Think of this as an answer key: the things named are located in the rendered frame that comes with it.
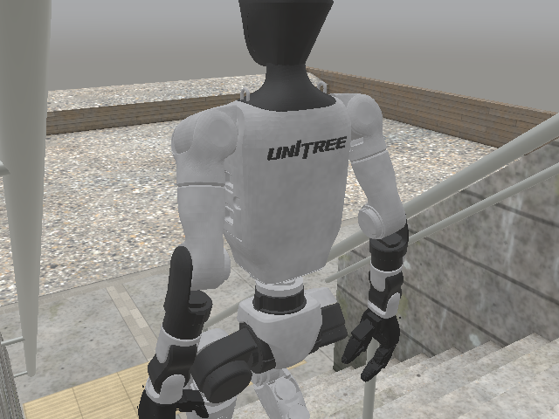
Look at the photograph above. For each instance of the left robot thigh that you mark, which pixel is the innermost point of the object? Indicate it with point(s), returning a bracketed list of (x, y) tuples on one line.
[(222, 370)]

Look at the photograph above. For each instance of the right robot forearm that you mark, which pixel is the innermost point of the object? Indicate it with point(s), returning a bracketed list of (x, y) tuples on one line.
[(385, 275)]

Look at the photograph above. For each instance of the robot torso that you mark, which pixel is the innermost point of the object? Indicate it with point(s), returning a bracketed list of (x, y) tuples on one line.
[(285, 185)]

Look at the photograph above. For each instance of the robot right upper arm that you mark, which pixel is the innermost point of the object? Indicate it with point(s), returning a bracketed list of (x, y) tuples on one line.
[(384, 213)]

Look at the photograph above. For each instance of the robot right hand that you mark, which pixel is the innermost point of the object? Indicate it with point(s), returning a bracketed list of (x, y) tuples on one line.
[(385, 331)]

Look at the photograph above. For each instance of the robot left upper arm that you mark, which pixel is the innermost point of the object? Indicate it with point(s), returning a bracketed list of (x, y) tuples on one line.
[(199, 144)]

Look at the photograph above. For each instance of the left robot forearm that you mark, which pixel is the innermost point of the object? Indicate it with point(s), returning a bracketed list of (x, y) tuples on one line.
[(180, 334)]

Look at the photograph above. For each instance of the robot left hand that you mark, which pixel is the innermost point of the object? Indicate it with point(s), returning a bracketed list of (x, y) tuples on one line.
[(191, 400)]

